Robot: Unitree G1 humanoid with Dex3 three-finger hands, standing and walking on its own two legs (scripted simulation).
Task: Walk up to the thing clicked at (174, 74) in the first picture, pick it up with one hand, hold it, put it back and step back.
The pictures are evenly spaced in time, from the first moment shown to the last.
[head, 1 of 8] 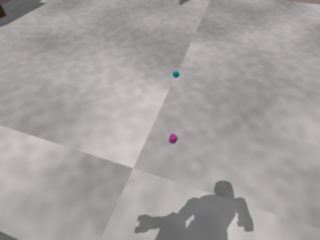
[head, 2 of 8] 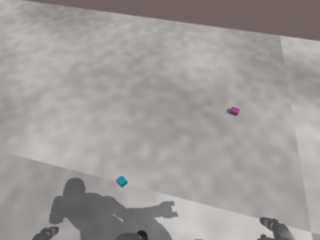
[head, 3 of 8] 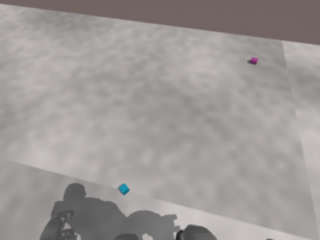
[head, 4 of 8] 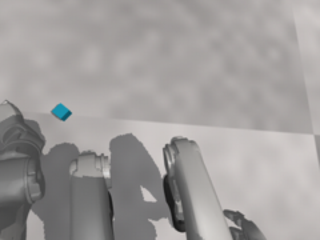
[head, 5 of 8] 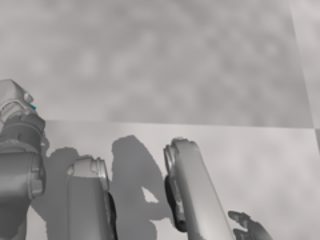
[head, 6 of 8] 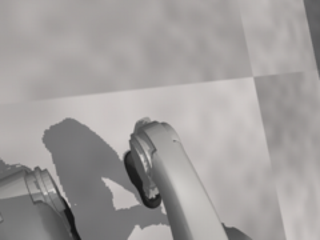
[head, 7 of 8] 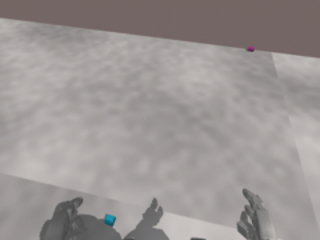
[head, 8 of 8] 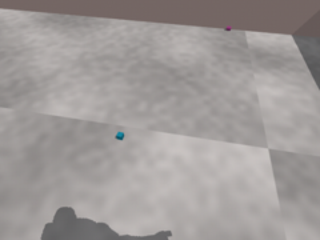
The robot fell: no
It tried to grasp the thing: yes
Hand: left
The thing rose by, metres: 0.64
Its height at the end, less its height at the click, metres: +0.00
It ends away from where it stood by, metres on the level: 0.12
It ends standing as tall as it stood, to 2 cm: yes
